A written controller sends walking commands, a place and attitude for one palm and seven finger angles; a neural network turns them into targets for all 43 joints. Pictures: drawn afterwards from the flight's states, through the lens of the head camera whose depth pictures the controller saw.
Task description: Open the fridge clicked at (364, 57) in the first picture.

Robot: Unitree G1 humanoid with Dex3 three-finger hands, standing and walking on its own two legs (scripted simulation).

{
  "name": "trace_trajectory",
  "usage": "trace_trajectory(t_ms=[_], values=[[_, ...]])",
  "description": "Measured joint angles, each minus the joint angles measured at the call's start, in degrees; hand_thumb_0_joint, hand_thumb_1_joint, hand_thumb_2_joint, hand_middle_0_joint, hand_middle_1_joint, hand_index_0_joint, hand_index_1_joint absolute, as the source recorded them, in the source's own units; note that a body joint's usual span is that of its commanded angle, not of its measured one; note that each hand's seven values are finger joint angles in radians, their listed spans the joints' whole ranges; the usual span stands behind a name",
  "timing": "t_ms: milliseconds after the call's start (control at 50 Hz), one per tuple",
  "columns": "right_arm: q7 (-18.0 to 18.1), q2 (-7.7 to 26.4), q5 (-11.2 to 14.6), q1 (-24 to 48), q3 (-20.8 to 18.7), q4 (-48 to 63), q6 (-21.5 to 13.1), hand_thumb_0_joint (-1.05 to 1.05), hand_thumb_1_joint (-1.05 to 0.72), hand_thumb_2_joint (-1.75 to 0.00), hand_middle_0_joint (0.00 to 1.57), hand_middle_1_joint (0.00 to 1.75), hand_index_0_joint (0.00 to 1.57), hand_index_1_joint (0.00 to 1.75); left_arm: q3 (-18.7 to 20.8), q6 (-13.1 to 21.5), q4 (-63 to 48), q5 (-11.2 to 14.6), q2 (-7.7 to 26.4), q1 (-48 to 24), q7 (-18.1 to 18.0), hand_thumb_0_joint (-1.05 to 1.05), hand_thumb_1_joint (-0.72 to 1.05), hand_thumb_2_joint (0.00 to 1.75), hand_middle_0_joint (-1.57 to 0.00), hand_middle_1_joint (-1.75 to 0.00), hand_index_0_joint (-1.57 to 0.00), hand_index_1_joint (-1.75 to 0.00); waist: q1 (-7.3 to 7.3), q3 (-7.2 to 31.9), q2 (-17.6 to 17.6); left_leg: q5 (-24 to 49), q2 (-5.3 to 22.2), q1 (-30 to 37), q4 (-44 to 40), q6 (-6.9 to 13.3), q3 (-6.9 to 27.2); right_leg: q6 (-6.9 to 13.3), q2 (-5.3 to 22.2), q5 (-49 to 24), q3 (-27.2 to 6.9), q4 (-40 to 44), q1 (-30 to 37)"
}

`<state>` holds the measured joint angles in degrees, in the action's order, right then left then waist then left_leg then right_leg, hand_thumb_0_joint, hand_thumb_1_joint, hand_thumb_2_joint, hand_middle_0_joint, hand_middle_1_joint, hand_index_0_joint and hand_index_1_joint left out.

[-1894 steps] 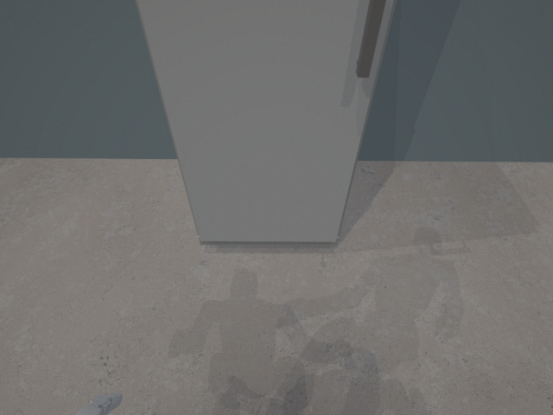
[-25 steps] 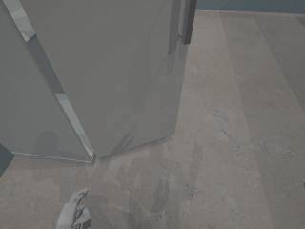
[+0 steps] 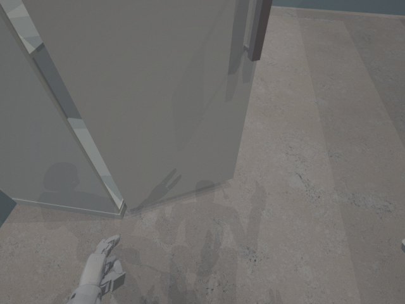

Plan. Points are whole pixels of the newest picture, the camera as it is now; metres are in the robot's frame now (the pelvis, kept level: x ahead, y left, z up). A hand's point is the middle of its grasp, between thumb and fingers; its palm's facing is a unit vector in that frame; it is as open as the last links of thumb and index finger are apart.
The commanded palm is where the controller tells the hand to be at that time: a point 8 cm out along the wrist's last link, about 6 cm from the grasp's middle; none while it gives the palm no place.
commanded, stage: let the arm hang, fingers relaxed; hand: right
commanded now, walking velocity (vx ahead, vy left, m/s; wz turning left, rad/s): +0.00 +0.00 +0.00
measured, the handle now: (258, 2) +0.77 -0.10 +0.23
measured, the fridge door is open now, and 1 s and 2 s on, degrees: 62 62 62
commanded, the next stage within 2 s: look to check the result in 1.18 s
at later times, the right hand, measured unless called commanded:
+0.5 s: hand out of the picture +0.02 -0.18 -0.18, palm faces -0.02 +0.98 -0.18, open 7.0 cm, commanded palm none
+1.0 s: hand out of the picture +0.02 -0.18 -0.17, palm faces -0.05 +0.98 -0.19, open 7.3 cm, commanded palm none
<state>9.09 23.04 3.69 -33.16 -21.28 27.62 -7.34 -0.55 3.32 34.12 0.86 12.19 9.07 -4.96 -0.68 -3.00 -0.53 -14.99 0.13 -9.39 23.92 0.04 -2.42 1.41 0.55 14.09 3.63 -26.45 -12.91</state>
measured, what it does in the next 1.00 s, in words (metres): stands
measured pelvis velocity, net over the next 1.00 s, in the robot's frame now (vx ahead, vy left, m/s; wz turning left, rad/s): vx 0.00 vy -0.01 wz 0.05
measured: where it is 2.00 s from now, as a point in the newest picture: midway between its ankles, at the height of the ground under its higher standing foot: outside the picture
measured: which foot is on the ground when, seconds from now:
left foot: down 0.00-1.00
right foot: down 0.00-1.00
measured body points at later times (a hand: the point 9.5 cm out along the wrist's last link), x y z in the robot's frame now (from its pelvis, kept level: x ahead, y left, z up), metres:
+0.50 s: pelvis -0.01 +0.00 +0.00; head +0.04 -0.02 +0.44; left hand -0.01 +0.25 -0.14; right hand +0.02 -0.24 -0.16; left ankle -0.03 +0.12 -0.74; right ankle +0.00 -0.10 -0.74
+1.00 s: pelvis +0.00 -0.01 +0.00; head +0.02 -0.01 +0.45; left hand +0.01 +0.22 -0.16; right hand +0.03 -0.23 -0.16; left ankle -0.03 +0.12 -0.74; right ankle +0.00 -0.10 -0.74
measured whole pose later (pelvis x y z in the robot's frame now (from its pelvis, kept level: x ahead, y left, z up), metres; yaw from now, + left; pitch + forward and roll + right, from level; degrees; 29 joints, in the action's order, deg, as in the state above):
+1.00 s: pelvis +0.00 -0.01 +0.00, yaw +3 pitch -1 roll +0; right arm 1.9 9.2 -0.7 -14.1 1.1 -63.6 0.1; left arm -0.5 0.4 63.9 -0.6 9.5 13.9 -1.4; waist 0.1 -2.9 -0.1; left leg -14.4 0.7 -7.3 22.5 -0.7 0.5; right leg 2.2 0.0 13.3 6.6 -22.7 -8.7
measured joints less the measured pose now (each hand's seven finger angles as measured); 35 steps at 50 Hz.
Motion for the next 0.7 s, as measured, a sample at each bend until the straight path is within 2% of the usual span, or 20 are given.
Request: trace_trajectory(t_ms=[80, 100, 120, 160, 220, 280, 340, 360, 380, 440, 540, 700], values=[[0.3, 0.2, 0.0, 0.2, -0.1, 0.9, -0.1, 0.02, -0.89, -0.90, 0.22, 0.30, 0.21, 0.30, 0.2, -0.2, 0.2, 0.0, 0.3, 0.5, -0.2, 0.01, 0.91, 0.90, -0.20, -0.29, -0.20, -0.30, -0.04, 0.0, 0.0, 0.0, -0.1, 0.3, 0.0, 0.1, -0.2, -0.1, 0.1, 0.0, -0.2, 0.0, 0.2], [-0.5, 0.5, -1.3, 1.7, 1.0, -1.9, -1.4, 0.02, -0.89, -0.90, 0.21, 0.30, 0.21, 0.30, 0.5, 1.1, 1.3, 0.1, 1.0, 0.5, 1.0, 0.01, 0.91, 0.90, -0.20, -0.29, -0.20, -0.30, -0.18, 0.6, -0.5, -0.1, -0.1, -0.8, 1.0, 0.1, -0.4, -0.1, 0.1, 0.1, -0.4, -1.0, -1.0], [-2.1, 0.8, -2.6, 4.4, 3.1, -7.1, -1.7, 0.01, -0.89, -0.90, 0.21, 0.30, 0.21, 0.30, 0.8, 1.7, 2.8, 0.0, 2.1, 0.4, 2.5, 0.01, 0.91, 0.90, -0.20, -0.29, -0.20, -0.30, -0.55, 1.5, -1.3, -0.8, 0.1, -2.2, 2.6, 0.1, -0.6, 0.0, 0.0, 0.6, -0.5, -2.6, -2.4], [-5.0, -0.1, -4.1, 9.7, 8.0, -20.5, 1.1, 0.01, -0.89, -0.90, 0.21, 0.30, 0.21, 0.30, 1.0, 0.5, 5.7, -0.3, 4.3, -0.5, 4.7, 0.01, 0.91, 0.90, -0.20, -0.29, -0.20, -0.30, -0.81, 3.0, -3.0, -2.6, 0.5, -4.6, 6.1, -0.1, -0.5, 0.3, -0.2, 2.1, -0.5, -5.8, -4.7], [-7.4, -3.8, -5.0, 14.7, 14.4, -41.6, 6.6, 0.00, -0.90, -0.90, 0.20, 0.30, 0.20, 0.30, 1.0, -1.8, 8.6, -1.1, 5.5, -0.8, 5.9, 0.01, 0.91, 0.90, -0.20, -0.29, -0.20, -0.30, 0.51, 4.3, -4.1, -4.6, 1.0, -6.8, 10.2, -0.4, -0.1, 0.9, -0.6, 3.8, -0.1, -8.9, -6.4], [-8.3, -7.9, -5.2, 16.4, 19.2, -57.5, 10.1, 0.01, -0.90, -0.90, 0.20, 0.30, 0.20, 0.30, 0.6, -3.3, 10.5, -1.8, 4.6, 0.8, 6.0, 0.01, 0.91, 0.90, -0.20, -0.29, -0.20, -0.30, 1.93, 3.5, -2.5, -5.3, 1.3, -6.8, 11.5, -0.5, 0.5, 0.8, -0.8, 4.1, 0.5, -9.1, -5.8], [-9.0, -11.5, -5.0, 16.4, 22.7, -67.9, 11.1, 0.01, -0.91, -0.90, 0.20, 0.30, 0.20, 0.30, -0.1, -4.2, 13.4, -2.1, 3.0, 3.2, 5.8, 0.01, 0.91, 0.90, -0.20, -0.29, -0.20, -0.30, 2.37, 1.5, 0.6, -4.4, 1.1, -5.7, 9.9, -0.4, 0.9, 0.6, -0.6, 3.2, 0.9, -7.2, -4.2], [-8.9, -12.5, -4.8, 16.3, 23.2, -70.4, 11.0, 0.01, -0.91, -0.90, 0.20, 0.30, 0.20, 0.30, -0.4, -4.3, 14.6, -2.2, 2.5, 4.1, 5.7, 0.01, 0.91, 0.90, -0.20, -0.29, -0.20, -0.30, 2.32, 0.8, 1.6, -3.9, 0.9, -5.3, 9.0, -0.3, 0.9, 0.5, -0.5, 2.7, 0.9, -6.3, -3.8], [-8.0, -12.8, -4.2, 16.5, 22.0, -72.1, 10.5, 0.00, -0.95, -0.90, 0.21, 0.30, 0.20, 0.30, -0.5, -4.4, 15.8, -2.2, 1.8, 5.0, 5.6, 0.01, 0.91, 0.90, -0.20, -0.29, -0.20, -0.30, 2.07, 0.2, 2.4, -3.3, 0.7, -4.8, 7.8, -0.1, 0.6, 0.4, -0.3, 2.2, 0.6, -5.5, -3.7], [-8.1, -11.3, -4.3, 17.4, 21.5, -76.6, 9.3, -0.02, -1.00, -0.90, 0.21, 0.30, 0.21, 0.30, -0.9, -4.7, 19.7, -2.2, 0.4, 7.2, 5.2, 0.01, 0.91, 0.90, -0.20, -0.29, -0.20, -0.30, 1.05, -1.4, 3.6, -1.4, 0.2, -3.6, 4.5, 0.2, 0.0, 0.2, 0.0, 0.6, 0.0, -3.2, -3.0], [-8.4, -10.3, -4.3, 16.8, 21.8, -83.2, 8.8, -0.01, -0.97, -0.90, 0.21, 0.30, 0.21, 0.30, -0.4, -4.8, 24.1, -1.9, -0.4, 8.7, 4.4, 0.01, 0.91, 0.90, -0.20, -0.29, -0.20, -0.30, 0.75, -2.2, 2.2, 0.5, -0.1, -1.6, 0.9, 0.2, 0.0, 0.3, 0.2, -0.4, 0.1, -1.0, -1.6], [-7.9, -10.9, -4.2, 16.2, 22.2, -89.0, 8.4, 0.00, -0.92, -0.90, 0.20, 0.30, 0.20, 0.30, -0.1, -4.1, 26.8, -1.5, -1.8, 7.2, 4.0, 0.01, 0.91, 0.90, -0.20, -0.29, -0.20, -0.30, 0.81, -1.7, -0.3, 1.2, 0.2, 0.1, -1.0, -0.4, 1.5, 0.7, -0.2, -1.0, 1.5, 1.6, 0.9]])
